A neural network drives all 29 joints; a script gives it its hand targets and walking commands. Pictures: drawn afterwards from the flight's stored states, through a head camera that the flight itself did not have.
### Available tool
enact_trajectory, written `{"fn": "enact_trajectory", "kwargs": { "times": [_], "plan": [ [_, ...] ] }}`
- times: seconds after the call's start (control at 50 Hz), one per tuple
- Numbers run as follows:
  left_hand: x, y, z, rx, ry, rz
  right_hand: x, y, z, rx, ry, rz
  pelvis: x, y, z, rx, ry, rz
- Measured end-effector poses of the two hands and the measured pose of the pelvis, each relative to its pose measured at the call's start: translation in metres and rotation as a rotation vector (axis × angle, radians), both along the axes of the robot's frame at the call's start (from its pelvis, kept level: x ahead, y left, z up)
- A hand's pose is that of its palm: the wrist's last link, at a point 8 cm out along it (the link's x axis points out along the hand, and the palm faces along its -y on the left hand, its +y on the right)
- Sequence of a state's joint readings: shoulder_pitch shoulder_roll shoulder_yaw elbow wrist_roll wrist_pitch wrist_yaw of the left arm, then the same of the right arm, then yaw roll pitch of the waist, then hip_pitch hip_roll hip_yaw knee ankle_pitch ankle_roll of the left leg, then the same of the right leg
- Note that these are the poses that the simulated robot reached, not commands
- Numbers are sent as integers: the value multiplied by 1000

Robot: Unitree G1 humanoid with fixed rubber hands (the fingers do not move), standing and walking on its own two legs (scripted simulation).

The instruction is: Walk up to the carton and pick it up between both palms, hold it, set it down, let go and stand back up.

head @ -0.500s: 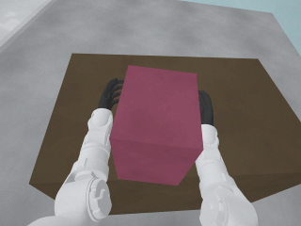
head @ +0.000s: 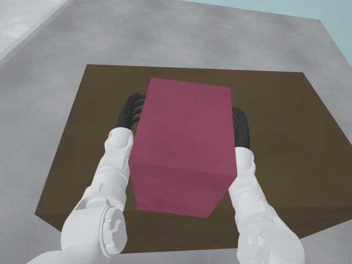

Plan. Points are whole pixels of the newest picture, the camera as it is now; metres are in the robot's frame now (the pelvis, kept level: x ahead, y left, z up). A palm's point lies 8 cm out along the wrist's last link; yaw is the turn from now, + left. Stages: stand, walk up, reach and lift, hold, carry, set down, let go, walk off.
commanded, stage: reach and lift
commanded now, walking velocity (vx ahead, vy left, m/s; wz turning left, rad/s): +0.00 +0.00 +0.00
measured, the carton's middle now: (181, 152) +0.36 +0.01 +0.03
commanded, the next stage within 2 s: none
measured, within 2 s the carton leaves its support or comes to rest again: leaves its support in 0.48 s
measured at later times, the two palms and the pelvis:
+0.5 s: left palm (124, 128) +0.38 +0.14 +0.08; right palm (242, 144) +0.36 -0.13 +0.07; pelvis -0.02 -0.01 +0.00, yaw +0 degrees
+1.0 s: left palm (123, 111) +0.37 +0.14 +0.15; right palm (256, 129) +0.35 -0.14 +0.14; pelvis -0.01 -0.01 +0.00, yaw +3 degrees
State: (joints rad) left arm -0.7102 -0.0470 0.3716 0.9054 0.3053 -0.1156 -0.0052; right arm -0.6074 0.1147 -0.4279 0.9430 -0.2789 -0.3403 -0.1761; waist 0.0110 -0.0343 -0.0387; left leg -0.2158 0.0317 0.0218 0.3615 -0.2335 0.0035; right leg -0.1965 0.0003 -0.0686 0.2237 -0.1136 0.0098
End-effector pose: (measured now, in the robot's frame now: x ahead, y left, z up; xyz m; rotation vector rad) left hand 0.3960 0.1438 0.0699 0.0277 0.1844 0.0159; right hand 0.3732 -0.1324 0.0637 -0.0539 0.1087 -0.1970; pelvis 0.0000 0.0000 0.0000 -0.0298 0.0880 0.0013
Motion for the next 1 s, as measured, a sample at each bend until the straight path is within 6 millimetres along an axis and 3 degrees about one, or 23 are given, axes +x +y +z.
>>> {"fn": "enact_trajectory", "kwargs": {
  "times": [0.24, 0.48, 0.7, 1.0],
  "plan": [
    [-12, 7, 7, 10, -55, 22, -7, 6, 7, -15, -52, 21, -11, -4, 1, 2, -9, 12],
    [-19, 0, 5, 11, -27, 25, -15, 0, 6, -9, -27, 14, -22, -5, 0, 1, 37, 5],
    [-11, -9, 43, 39, -60, 25, -9, -8, 36, 43, -59, 6, -20, -7, 0, 6, -23, 7],
    [-28, -8, 78, 48, -57, 45, -18, -7, 73, 47, -50, 36, -14, -8, -1, 1, -151, 49]
  ]
}}
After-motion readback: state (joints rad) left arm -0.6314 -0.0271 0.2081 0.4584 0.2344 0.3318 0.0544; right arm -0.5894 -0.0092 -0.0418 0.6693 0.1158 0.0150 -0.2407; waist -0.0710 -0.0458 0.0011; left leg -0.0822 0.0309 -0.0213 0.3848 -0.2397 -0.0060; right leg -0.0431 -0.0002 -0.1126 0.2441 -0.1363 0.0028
